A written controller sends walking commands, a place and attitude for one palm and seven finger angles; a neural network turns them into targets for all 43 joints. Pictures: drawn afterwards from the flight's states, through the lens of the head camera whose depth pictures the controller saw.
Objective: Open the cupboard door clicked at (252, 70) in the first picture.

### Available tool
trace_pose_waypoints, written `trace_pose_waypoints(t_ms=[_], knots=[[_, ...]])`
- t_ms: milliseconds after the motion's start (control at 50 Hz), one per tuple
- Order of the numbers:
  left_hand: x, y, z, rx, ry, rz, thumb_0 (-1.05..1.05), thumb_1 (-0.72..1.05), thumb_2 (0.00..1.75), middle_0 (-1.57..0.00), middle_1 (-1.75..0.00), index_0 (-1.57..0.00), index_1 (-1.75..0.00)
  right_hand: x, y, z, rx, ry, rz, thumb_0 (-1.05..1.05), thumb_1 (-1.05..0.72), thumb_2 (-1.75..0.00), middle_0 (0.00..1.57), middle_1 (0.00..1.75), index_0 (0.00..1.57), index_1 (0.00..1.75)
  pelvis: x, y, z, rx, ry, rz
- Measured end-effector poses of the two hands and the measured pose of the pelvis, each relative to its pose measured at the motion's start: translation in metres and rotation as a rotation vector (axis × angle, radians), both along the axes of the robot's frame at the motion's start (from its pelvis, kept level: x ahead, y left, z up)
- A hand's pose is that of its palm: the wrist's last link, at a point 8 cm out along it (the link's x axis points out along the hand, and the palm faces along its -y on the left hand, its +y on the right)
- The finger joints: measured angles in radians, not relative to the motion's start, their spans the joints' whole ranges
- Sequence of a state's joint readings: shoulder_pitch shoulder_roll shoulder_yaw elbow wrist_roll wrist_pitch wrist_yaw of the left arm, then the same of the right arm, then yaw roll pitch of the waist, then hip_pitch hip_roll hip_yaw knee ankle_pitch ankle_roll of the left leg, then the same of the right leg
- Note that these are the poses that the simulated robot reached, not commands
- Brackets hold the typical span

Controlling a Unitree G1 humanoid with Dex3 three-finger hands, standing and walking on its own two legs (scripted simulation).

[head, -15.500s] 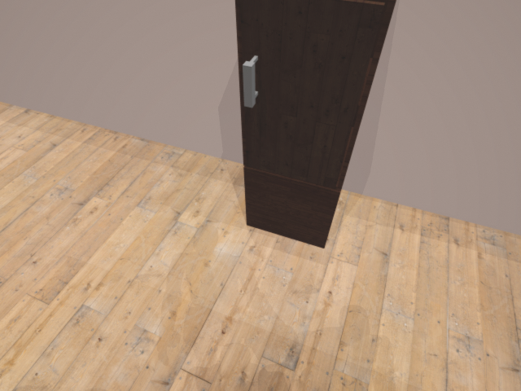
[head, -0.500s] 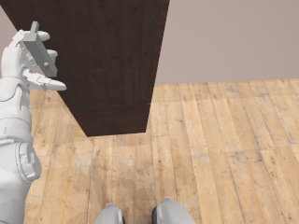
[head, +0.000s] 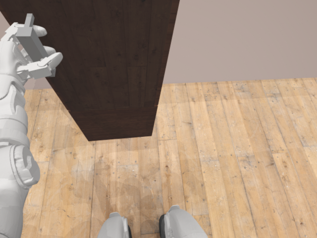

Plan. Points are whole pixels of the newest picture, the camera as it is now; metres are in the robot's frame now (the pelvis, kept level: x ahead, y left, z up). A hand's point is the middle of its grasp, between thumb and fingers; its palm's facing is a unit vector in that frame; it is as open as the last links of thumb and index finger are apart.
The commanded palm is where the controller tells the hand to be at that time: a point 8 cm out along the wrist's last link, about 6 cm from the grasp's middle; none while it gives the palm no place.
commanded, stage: close the thumb around the handle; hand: left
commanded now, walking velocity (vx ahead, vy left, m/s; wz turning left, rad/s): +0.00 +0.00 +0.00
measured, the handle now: (40, 47) +0.56 +0.23 +0.09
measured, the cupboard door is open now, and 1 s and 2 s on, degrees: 0 32 51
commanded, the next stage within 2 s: pull the door open along its arc in 0.24 s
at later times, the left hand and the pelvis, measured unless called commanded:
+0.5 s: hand (49, 64) +0.51 +0.20 +0.08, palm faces +0.01 -1.00 +0.00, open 5.8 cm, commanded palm +0.47 +0.25 +0.09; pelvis -0.01 +0.00 +0.00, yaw +0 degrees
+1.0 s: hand (83, 119) +0.36 +0.12 +0.09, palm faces +0.33 -0.94 +0.07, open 6.2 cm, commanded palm +0.29 +0.17 +0.09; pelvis +0.03 -0.01 +0.02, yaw +0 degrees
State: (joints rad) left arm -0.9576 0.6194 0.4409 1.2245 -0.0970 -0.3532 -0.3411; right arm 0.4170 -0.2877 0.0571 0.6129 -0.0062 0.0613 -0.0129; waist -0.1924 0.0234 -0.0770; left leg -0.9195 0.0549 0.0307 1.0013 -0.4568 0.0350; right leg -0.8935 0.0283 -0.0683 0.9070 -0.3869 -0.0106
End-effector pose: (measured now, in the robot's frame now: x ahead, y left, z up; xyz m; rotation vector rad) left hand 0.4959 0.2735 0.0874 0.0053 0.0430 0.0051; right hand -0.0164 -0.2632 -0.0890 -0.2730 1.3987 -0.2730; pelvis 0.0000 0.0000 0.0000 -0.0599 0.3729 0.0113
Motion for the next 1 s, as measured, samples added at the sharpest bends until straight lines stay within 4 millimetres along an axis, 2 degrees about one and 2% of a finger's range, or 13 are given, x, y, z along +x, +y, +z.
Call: trace_pose_waypoints(t_ms=[80, 220, 440, 560, 640, 720, 820, 900, 1000], knots=[[0.000, -0.001, 0.000, 0.001, -0.005, -0.020, 0.00, 0.49, 0.73, -0.37, -1.31, -0.37, -1.31, -0.001, 0.003, 0.001, 0.004, 0.008, -0.005, 0.00, -0.91, -0.90, 0.20, 0.30, 0.20, 0.30, 0.002, 0.001, 0.001, -0.001, -0.001, 0.000], [-0.002, -0.009, -0.002, -0.011, 0.009, -0.035, -0.02, 0.61, 0.82, -0.39, -1.34, -0.39, -1.34, 0.003, 0.005, 0.000, 0.008, -0.017, -0.002, 0.00, -0.91, -0.90, 0.20, 0.30, 0.20, 0.30, 0.000, 0.002, 0.001, -0.002, -0.010, 0.001], [-0.004, -0.014, -0.003, -0.006, 0.006, -0.001, -0.01, 0.66, 0.87, -0.40, -1.35, -0.39, -1.35, 0.003, 0.003, -0.004, 0.009, -0.054, 0.006, 0.00, -0.91, -0.90, 0.20, 0.30, 0.20, 0.30, -0.009, 0.000, -0.003, 0.002, -0.006, -0.003], [-0.016, -0.017, -0.003, -0.001, -0.009, 0.008, -0.01, 0.67, 0.84, -0.39, -1.35, -0.39, -1.35, 0.003, 0.003, -0.003, 0.028, -0.050, -0.006, 0.00, -0.91, -0.90, 0.20, 0.30, 0.20, 0.30, -0.005, 0.000, 0.001, 0.009, -0.019, -0.014], [-0.030, -0.020, -0.003, 0.003, -0.013, 0.009, -0.01, 0.68, 0.79, -0.38, -1.35, -0.39, -1.35, 0.013, 0.003, 0.000, 0.040, -0.080, -0.020, 0.00, -0.91, -0.90, 0.20, 0.30, 0.20, 0.30, 0.002, 0.000, 0.006, 0.015, -0.038, -0.023], [-0.050, -0.026, -0.003, 0.000, -0.021, 0.005, -0.01, 0.67, 0.73, -0.37, -1.35, -0.38, -1.35, 0.034, 0.003, 0.005, 0.055, -0.143, -0.023, 0.00, -0.91, -0.90, 0.20, 0.30, 0.20, 0.30, 0.010, -0.001, 0.013, 0.020, -0.063, -0.030], [-0.087, -0.040, -0.004, -0.031, -0.040, 0.036, 0.00, 0.65, 0.70, -0.36, -1.35, -0.37, -1.35, 0.075, 0.004, 0.010, 0.082, -0.256, 0.016, 0.00, -0.91, -0.90, 0.20, 0.30, 0.20, 0.30, 0.018, -0.002, 0.019, 0.026, -0.095, -0.030], [-0.123, -0.065, -0.004, -0.075, -0.061, 0.197, 0.02, 0.64, 0.71, -0.34, -1.35, -0.38, -1.35, 0.118, 0.010, 0.013, 0.122, -0.360, 0.089, 0.00, -0.91, -0.90, 0.20, 0.30, 0.20, 0.29, 0.023, -0.003, 0.022, 0.032, -0.115, -0.021], [-0.170, -0.107, -0.001, -0.064, -0.049, 0.337, 0.02, 0.64, 0.70, -0.32, -1.35, -0.38, -1.35, 0.173, 0.024, 0.018, 0.177, -0.480, 0.190, 0.00, -0.91, -0.90, 0.20, 0.30, 0.20, 0.29, 0.025, -0.008, 0.024, 0.044, -0.152, -0.008]])
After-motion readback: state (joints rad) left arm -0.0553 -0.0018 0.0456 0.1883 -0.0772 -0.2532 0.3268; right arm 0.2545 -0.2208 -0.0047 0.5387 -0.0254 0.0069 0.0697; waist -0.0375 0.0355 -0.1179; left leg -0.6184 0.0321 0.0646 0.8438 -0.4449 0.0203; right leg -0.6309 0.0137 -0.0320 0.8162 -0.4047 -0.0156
